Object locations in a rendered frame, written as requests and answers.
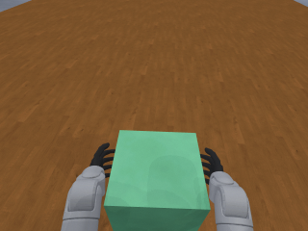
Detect robot right hand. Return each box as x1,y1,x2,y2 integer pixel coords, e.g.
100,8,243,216
200,147,223,185

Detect right robot forearm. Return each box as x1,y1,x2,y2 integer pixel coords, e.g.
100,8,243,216
209,171,254,231

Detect carton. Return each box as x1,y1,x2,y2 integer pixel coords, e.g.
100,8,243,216
103,130,211,231

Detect left robot forearm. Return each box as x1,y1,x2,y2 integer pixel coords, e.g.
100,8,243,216
61,166,106,231

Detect robot left hand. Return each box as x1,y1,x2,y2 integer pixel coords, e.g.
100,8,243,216
90,142,116,178

